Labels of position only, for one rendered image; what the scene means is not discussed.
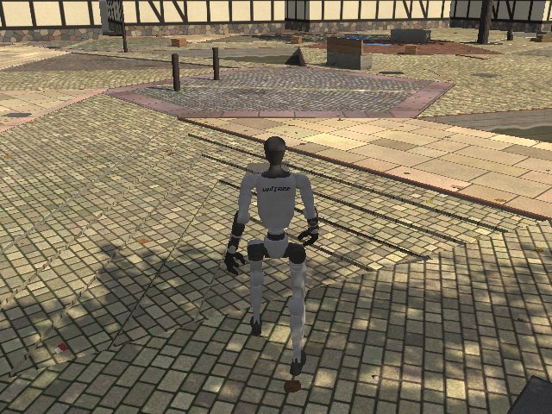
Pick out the robot left upper arm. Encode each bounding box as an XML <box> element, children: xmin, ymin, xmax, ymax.
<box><xmin>237</xmin><ymin>174</ymin><xmax>258</xmax><ymax>224</ymax></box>

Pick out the right robot hand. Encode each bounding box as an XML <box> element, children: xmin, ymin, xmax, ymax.
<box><xmin>298</xmin><ymin>228</ymin><xmax>319</xmax><ymax>247</ymax></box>

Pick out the humanoid robot torso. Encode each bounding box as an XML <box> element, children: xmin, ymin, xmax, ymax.
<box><xmin>255</xmin><ymin>169</ymin><xmax>296</xmax><ymax>259</ymax></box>

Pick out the robot left forearm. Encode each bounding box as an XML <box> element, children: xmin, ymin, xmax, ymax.
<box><xmin>227</xmin><ymin>211</ymin><xmax>245</xmax><ymax>254</ymax></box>

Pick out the robot right forearm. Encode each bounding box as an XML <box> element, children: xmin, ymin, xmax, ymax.
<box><xmin>307</xmin><ymin>206</ymin><xmax>319</xmax><ymax>234</ymax></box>

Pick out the robot right upper arm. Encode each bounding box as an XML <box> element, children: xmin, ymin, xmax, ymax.
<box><xmin>293</xmin><ymin>173</ymin><xmax>317</xmax><ymax>219</ymax></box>

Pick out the left robot hand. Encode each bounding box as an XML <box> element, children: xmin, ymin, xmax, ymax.
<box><xmin>224</xmin><ymin>251</ymin><xmax>245</xmax><ymax>275</ymax></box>

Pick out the robot left thigh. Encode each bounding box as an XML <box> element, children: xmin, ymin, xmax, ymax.
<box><xmin>247</xmin><ymin>239</ymin><xmax>265</xmax><ymax>286</ymax></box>

